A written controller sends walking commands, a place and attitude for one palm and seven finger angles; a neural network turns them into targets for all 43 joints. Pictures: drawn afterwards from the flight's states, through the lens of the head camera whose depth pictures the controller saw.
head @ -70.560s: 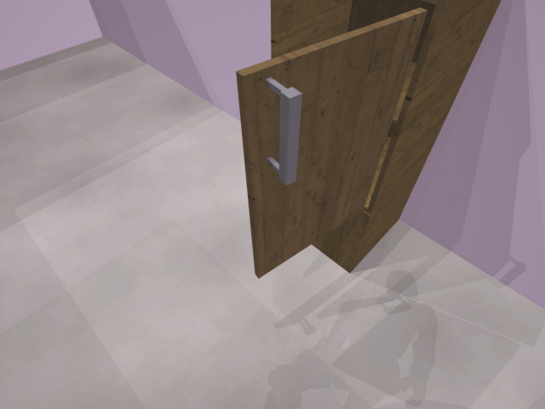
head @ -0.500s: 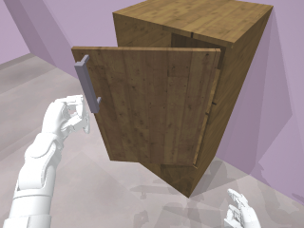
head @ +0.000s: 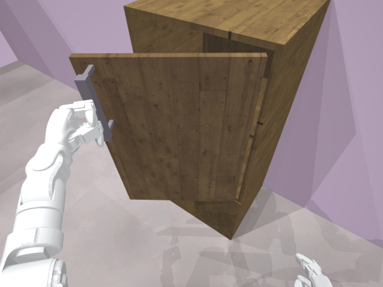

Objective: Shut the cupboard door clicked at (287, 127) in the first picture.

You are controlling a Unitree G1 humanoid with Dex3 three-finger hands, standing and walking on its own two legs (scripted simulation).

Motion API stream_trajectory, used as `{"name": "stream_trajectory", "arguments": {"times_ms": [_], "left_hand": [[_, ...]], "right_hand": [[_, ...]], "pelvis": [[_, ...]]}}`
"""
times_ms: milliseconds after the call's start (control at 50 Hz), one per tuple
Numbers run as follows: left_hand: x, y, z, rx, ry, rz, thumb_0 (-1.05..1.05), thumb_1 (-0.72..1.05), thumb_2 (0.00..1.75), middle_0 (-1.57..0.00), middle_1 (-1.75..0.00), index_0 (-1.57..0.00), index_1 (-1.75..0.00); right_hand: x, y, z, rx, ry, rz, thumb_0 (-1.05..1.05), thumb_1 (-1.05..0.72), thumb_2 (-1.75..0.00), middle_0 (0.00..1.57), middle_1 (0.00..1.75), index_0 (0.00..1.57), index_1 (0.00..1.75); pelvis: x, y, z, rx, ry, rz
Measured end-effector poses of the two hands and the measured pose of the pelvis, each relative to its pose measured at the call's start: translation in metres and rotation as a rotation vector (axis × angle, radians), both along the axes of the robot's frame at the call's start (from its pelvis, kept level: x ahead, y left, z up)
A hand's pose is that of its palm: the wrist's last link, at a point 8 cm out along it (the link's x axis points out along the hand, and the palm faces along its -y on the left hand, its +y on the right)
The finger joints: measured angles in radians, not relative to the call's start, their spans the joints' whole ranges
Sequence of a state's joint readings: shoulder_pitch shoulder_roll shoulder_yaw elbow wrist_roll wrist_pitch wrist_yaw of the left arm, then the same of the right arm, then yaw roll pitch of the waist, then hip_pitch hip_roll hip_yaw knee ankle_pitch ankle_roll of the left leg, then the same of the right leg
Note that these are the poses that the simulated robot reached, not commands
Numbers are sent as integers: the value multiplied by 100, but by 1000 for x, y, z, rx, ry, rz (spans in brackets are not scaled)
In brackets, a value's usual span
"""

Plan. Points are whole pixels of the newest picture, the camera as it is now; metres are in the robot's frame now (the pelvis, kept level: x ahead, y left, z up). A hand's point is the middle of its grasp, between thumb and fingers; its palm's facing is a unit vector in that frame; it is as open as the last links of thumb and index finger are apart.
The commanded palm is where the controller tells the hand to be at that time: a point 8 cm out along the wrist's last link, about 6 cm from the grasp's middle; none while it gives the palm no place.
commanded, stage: bring the fist close to the handle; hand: left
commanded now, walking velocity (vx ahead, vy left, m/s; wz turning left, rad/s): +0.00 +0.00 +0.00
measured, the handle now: (98, 105) +0.47 +0.24 +0.15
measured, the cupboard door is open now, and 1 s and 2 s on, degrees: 33 26 11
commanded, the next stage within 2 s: push the door shut along its arc in 0.20 s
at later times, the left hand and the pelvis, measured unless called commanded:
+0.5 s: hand (100, 127) +0.39 +0.21 +0.16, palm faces +0.01 -1.00 -0.04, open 3.1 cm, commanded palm +0.37 +0.26 +0.16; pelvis +0.00 +0.01 +0.00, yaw +1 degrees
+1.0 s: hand (108, 110) +0.44 +0.20 +0.16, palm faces -0.10 -0.99 -0.04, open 3.2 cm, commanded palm +0.44 +0.24 +0.16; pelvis -0.01 +0.01 -0.01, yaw +2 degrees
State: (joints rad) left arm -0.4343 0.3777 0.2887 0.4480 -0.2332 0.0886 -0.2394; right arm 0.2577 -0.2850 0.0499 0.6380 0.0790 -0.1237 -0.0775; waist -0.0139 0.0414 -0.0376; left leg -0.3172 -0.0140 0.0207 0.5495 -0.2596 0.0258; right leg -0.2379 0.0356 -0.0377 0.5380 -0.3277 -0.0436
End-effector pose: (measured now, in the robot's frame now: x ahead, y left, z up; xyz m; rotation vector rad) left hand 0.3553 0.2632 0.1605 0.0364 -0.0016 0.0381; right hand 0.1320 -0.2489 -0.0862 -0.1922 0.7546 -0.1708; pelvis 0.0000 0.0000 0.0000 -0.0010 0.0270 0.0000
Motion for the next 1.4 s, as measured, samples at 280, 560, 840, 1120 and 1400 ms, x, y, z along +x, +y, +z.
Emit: {"name": "stream_trajectory", "arguments": {"times_ms": [280, 560, 840, 1120, 1400], "left_hand": [[-2, 7, -2, -2, -14, 9, 2, 90, 90, -130, -150, -130, -150], [18, -1, 0, 3, 25, -37, 3, 89, 91, -130, -150, -131, -150], [46, -3, 3, 12, 23, -116, 4, 91, 95, -130, -150, -130, -150], [80, -12, 5, -2, 27, -179, 2, 90, 90, -130, -150, -132, -150], [118, -18, 5, -16, 39, -243, 2, 90, 90, -130, -150, -131, -150]], "right_hand": [[2, 3, -1, -2, 6, -5, 1, -91, -90, 21, 30, 20, 30], [18, 17, 3, 0, -20, 38, 1, -90, -90, 21, 30, 20, 30], [-33, 0, -15, -40, 127, -5, 1, -90, -90, 21, 30, 20, 30], [-89, -13, -26, -73, 250, -65, 1, -90, -90, 21, 30, 20, 30], [-126, -18, -29, -111, 353, -112, 1, -90, -90, 21, 30, 20, 30]], "pelvis": [[4, 3, -1, -3, 4, -2], [0, 6, -1, -6, 6, 17], [-6, 9, -4, -12, 35, 30], [-13, 11, -10, -19, 90, 28], [-14, 14, -18, -33, 172, 23]]}}
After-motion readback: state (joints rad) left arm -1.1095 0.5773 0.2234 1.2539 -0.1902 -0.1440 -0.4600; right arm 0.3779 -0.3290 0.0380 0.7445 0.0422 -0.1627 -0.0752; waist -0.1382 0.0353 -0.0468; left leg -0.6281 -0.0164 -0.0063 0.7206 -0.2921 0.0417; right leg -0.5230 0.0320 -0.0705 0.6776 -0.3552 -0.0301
